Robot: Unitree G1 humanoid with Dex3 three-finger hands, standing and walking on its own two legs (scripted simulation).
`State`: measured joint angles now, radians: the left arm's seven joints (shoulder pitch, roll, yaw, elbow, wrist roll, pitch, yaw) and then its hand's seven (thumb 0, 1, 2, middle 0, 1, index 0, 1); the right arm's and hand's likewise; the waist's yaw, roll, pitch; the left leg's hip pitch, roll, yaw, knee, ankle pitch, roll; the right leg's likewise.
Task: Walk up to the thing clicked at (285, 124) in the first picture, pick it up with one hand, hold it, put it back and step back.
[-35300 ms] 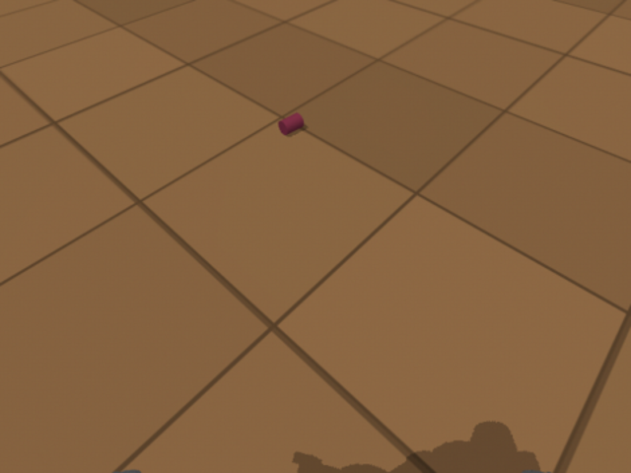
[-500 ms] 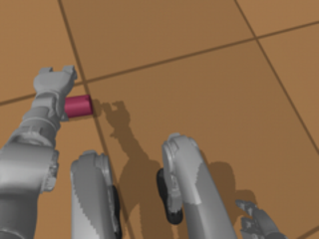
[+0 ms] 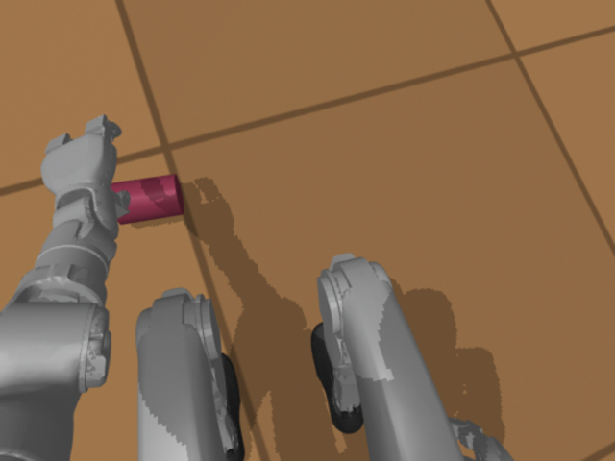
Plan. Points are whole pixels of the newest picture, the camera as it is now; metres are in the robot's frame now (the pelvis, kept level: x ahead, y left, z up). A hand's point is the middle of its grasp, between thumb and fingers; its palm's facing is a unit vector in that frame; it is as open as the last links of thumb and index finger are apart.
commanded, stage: home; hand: left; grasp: from above
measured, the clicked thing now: (149, 199) +0.52 +0.20 -0.34
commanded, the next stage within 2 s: none
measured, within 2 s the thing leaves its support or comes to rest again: neither
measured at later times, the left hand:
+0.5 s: hand (35, 320) +0.30 +0.19 +0.07, palm faces -0.07 -0.88 -0.46, open 7.4 cm
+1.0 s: hand out of the picture +0.24 +0.20 +0.27, palm faces +0.15 -0.96 -0.22, open 7.4 cm
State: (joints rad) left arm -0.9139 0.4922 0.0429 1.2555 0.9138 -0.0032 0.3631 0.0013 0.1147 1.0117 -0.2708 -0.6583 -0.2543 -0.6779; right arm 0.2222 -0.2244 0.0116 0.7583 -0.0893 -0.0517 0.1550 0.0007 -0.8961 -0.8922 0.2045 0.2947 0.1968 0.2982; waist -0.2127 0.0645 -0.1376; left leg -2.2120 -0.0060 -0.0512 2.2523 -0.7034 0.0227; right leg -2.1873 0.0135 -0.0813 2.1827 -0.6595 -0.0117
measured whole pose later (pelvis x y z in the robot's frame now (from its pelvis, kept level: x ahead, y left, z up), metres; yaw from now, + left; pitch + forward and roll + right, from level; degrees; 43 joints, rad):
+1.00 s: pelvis +0.07 +0.01 +0.33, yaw +5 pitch +13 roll -3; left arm 0.44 0.23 0.03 -0.04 -0.07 0.40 0.08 0.01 0.90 0.90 -0.20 -0.30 -0.21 -0.31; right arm 0.31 -0.22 0.06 0.51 0.03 -0.13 -0.17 0.01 -0.91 -0.90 0.21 0.30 0.20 0.30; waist -0.06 0.05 -0.18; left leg -0.77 0.00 -0.05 1.04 -0.50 0.01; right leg -0.73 0.03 -0.05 0.96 -0.46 -0.01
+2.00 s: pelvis +0.07 +0.00 +0.34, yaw +6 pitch +10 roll -2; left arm 0.50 0.23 0.03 -0.11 -0.06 0.42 0.02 0.01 0.90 0.90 -0.20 -0.30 -0.21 -0.30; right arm 0.30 -0.23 0.04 0.53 0.01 -0.23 -0.18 0.01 -0.90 -0.90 0.21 0.30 0.20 0.30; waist -0.03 0.04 -0.16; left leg -0.68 0.00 -0.06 1.00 -0.48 0.00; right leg -0.65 0.03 -0.05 0.93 -0.45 -0.02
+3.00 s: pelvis +0.08 +0.00 +0.34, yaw +6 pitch +10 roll -2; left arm 0.50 0.23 0.02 -0.12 -0.06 0.43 0.02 0.01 0.90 0.90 -0.20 -0.30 -0.21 -0.30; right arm 0.30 -0.22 0.04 0.53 0.01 -0.22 -0.18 0.01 -0.90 -0.90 0.21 0.30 0.20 0.30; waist -0.03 0.04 -0.17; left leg -0.69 0.00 -0.06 1.01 -0.49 0.00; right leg -0.65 0.03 -0.05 0.94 -0.46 -0.02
